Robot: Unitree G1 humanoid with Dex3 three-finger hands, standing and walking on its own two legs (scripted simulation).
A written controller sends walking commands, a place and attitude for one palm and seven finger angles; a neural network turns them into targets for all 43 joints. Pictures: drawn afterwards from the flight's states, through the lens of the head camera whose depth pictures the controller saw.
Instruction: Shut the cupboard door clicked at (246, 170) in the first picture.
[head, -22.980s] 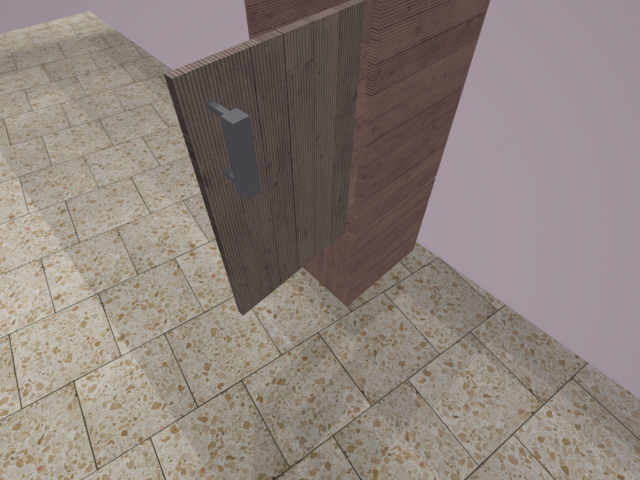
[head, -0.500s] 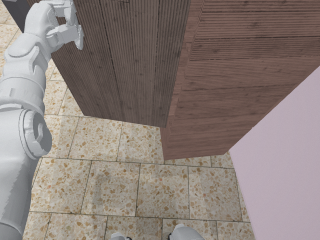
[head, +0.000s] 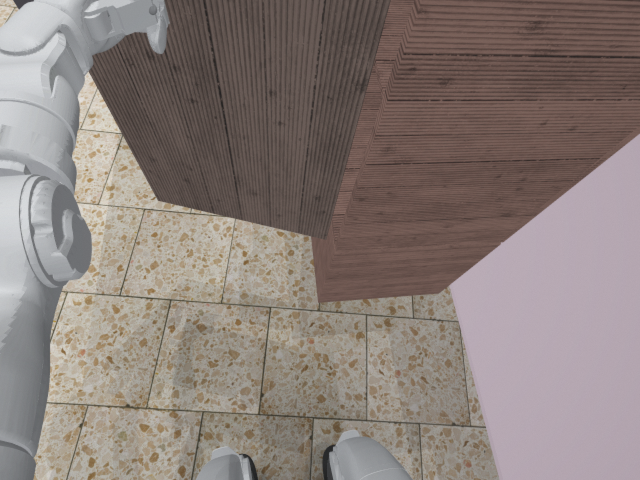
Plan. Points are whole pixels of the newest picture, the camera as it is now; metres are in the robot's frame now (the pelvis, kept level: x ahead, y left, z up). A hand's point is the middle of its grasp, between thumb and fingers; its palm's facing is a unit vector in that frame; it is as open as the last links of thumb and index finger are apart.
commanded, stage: push the door shut along its arc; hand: left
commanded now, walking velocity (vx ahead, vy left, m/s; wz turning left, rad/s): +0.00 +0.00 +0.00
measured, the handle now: out of the picture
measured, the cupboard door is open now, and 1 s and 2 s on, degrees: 72 62 62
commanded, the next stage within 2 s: pull the fist back off the door in 0.06 s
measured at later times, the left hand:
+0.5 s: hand out of the picture +0.61 +0.04 +0.18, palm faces -0.02 -1.00 -0.03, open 3.1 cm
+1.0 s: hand (198, 50) +0.53 +0.04 +0.17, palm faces -0.04 -1.00 -0.02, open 3.1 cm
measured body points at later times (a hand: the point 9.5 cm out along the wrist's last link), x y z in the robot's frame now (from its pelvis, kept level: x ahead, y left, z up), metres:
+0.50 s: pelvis +0.00 +0.00 +0.00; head +0.15 -0.01 +0.43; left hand +0.60 +0.09 +0.18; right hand -0.13 -0.22 -0.10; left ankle +0.00 +0.11 -0.70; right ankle -0.03 -0.12 -0.70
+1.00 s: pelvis +0.02 -0.01 +0.02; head +0.09 -0.02 +0.47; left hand +0.52 +0.09 +0.18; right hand +0.01 -0.28 -0.11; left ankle +0.00 +0.11 -0.70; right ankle -0.03 -0.12 -0.70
